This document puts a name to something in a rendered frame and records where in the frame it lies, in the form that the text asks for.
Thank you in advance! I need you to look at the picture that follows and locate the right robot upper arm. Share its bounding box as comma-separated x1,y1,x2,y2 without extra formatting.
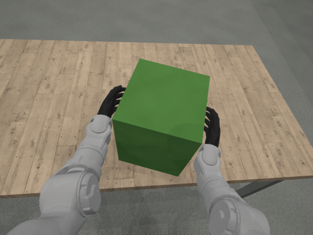
208,199,270,235

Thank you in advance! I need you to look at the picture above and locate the left robot hand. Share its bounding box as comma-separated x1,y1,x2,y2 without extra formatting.
98,85,126,118

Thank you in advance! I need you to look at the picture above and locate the right robot hand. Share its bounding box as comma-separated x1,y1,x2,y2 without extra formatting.
204,107,220,147

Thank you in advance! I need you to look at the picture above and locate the robot left forearm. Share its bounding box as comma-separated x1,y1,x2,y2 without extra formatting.
39,115,112,212

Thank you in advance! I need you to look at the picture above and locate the table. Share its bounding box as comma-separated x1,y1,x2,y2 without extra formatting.
0,39,313,199

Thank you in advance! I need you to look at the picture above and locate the carton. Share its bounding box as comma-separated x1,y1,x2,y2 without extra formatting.
112,59,210,176

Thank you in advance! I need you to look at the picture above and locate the robot right forearm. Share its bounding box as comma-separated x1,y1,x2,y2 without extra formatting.
193,144,252,217

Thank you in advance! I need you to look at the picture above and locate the left robot upper arm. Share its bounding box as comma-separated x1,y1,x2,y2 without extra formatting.
6,171,101,235

